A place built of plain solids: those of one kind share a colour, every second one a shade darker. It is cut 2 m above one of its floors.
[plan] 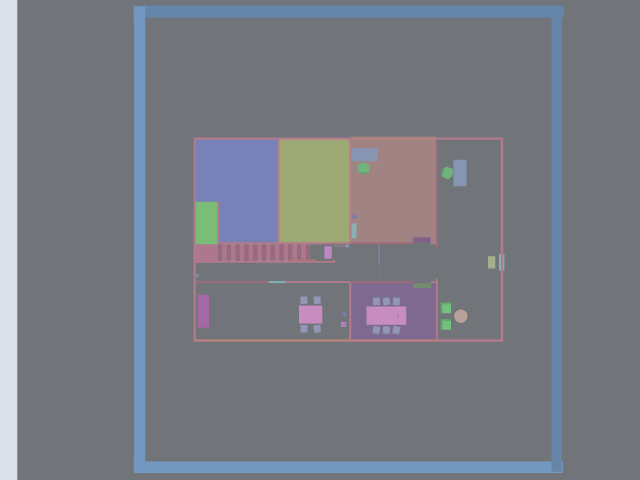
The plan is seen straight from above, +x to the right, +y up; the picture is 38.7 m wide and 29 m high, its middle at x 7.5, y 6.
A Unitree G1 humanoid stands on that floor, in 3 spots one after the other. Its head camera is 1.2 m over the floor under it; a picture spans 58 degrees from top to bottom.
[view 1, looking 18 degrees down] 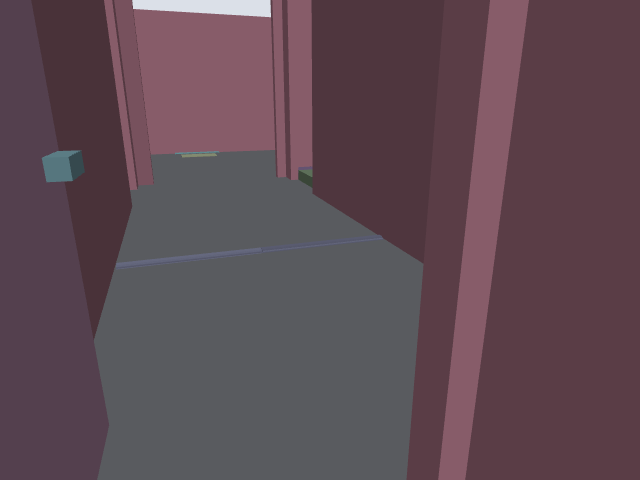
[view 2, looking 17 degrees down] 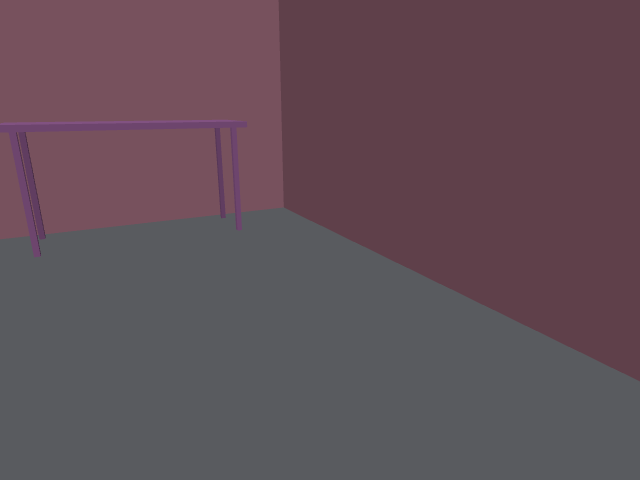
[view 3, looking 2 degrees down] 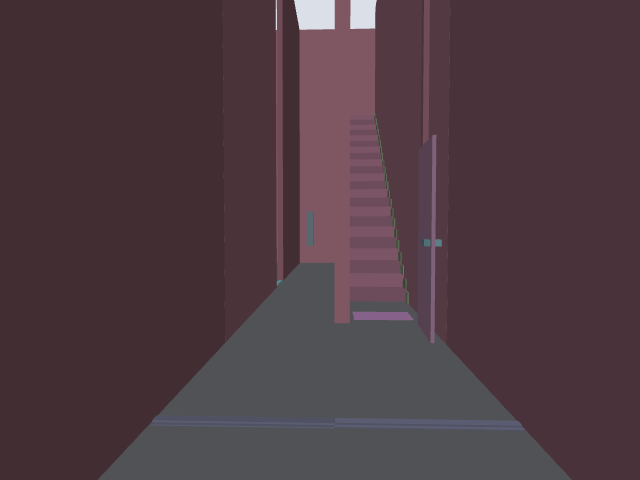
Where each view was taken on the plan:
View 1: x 7.70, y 5.28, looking -19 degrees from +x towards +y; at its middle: ground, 3.88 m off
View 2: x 4.91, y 1.30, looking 152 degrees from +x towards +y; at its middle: ground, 4.10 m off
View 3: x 13.66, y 4.63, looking -178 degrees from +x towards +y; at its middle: wall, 13.68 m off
